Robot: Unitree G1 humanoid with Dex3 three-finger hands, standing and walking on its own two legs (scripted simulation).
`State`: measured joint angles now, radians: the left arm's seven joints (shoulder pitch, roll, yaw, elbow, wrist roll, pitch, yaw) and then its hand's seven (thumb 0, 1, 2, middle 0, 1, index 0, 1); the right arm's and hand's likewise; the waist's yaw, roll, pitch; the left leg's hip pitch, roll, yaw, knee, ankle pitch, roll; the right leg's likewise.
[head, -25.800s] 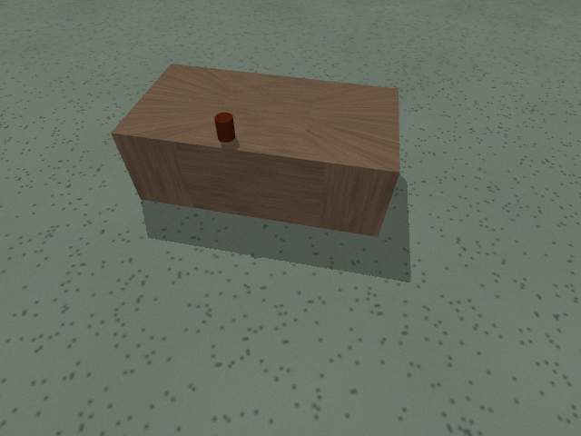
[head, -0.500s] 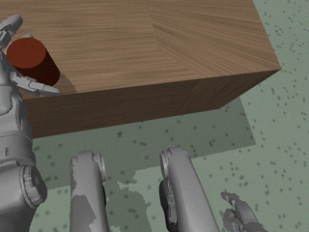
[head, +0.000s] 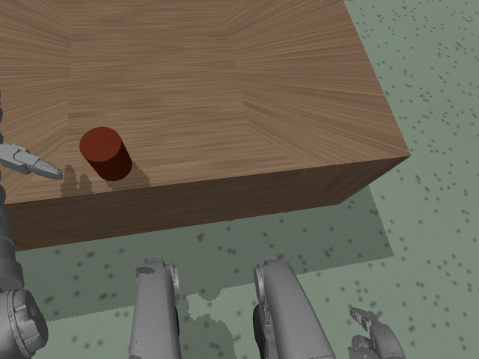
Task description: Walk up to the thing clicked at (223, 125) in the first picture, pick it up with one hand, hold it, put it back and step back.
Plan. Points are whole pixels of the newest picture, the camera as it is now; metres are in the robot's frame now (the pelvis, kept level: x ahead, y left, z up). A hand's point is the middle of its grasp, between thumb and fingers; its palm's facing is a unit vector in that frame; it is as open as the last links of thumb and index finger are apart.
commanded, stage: home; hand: left
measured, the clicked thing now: (108, 155) +0.48 +0.23 -0.10
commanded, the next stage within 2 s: none
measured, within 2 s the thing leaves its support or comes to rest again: neither
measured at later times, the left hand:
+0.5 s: hand out of the picture +0.37 +0.35 +0.10, palm faces +0.33 -0.85 -0.41, open 17.7 cm
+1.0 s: hand (35, 339) +0.19 +0.19 +0.13, palm faces +0.21 -0.95 -0.25, open 17.6 cm
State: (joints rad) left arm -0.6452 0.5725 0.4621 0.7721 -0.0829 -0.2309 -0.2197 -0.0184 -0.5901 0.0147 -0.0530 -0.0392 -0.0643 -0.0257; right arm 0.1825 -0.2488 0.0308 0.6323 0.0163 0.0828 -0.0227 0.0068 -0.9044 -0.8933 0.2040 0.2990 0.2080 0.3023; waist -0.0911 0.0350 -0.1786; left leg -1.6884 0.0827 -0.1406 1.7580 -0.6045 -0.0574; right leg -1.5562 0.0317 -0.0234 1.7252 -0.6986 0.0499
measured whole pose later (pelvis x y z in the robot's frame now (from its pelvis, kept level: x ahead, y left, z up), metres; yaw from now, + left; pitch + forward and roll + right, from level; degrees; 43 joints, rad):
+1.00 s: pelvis +0.05 +0.00 +0.20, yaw +5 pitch +7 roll -2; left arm 0.43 0.19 -0.03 0.13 -0.03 0.14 0.13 -0.01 -0.57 0.04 -0.05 -0.05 -0.05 -0.05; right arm 0.19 -0.20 0.03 0.50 0.04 0.00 -0.13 0.01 -0.90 -0.90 0.20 0.30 0.21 0.30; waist 0.01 0.03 -0.07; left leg -0.63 0.06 -0.04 0.90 -0.39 -0.04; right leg -0.52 -0.03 -0.01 0.87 -0.46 0.04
